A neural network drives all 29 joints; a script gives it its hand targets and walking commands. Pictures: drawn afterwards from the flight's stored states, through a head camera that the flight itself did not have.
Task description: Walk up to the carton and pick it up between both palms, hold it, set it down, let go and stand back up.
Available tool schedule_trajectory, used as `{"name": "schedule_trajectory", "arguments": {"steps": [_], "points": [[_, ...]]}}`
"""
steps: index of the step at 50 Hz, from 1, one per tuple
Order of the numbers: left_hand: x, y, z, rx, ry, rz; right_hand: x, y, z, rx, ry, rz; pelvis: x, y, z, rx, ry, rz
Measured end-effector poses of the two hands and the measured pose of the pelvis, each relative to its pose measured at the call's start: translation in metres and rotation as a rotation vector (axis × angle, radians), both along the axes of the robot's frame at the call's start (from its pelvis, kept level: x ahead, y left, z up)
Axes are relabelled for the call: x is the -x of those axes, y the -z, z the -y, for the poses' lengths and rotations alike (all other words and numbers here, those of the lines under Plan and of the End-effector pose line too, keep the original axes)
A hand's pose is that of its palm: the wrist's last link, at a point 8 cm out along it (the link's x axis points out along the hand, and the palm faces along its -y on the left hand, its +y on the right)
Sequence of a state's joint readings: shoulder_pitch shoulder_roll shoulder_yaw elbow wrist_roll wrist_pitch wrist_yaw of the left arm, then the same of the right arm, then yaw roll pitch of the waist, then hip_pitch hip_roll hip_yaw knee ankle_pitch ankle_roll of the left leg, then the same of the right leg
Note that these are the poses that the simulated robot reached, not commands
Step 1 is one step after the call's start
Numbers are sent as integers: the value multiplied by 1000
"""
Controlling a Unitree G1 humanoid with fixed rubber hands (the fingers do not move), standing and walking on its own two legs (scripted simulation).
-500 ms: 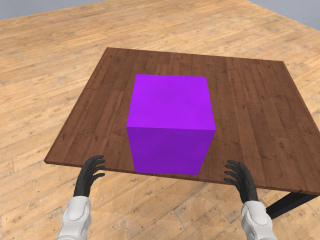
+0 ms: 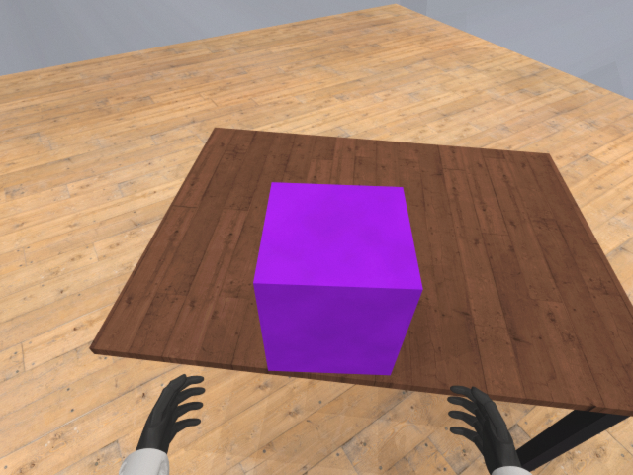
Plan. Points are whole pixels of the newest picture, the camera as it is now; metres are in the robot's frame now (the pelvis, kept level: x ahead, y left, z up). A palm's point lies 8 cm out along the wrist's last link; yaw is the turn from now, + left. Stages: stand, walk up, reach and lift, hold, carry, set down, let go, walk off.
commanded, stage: set down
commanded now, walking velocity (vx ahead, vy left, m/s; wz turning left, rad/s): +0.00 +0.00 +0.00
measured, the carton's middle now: (333, 282) +0.43 +0.00 -0.03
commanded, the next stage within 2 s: let go in 0.52 s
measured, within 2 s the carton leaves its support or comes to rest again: neither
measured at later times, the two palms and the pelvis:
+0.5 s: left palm out of the picture +0.15 +0.23 -0.07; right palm out of the picture +0.15 -0.21 -0.07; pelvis -0.01 +0.01 +0.00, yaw -1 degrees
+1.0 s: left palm out of the picture +0.15 +0.22 -0.07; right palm out of the picture +0.13 -0.23 -0.07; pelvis -0.02 +0.00 +0.00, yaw -1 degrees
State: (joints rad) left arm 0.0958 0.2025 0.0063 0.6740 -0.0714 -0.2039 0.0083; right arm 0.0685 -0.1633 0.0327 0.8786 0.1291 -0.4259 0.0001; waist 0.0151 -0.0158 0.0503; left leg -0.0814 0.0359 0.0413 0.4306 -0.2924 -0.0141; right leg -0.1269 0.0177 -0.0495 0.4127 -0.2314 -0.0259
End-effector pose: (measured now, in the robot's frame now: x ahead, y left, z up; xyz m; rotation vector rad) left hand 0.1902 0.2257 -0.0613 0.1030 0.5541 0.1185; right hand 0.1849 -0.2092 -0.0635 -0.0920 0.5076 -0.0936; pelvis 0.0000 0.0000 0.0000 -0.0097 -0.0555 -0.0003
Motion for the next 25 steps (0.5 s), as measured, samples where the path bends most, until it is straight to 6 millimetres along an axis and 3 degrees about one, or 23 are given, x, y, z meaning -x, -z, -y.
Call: {"name": "schedule_trajectory", "arguments": {"steps": [25], "points": [[40,12,-7,-37,3,-245,39,11,3,50,-10,-183,9,-4,-6,2,11,22]]}}
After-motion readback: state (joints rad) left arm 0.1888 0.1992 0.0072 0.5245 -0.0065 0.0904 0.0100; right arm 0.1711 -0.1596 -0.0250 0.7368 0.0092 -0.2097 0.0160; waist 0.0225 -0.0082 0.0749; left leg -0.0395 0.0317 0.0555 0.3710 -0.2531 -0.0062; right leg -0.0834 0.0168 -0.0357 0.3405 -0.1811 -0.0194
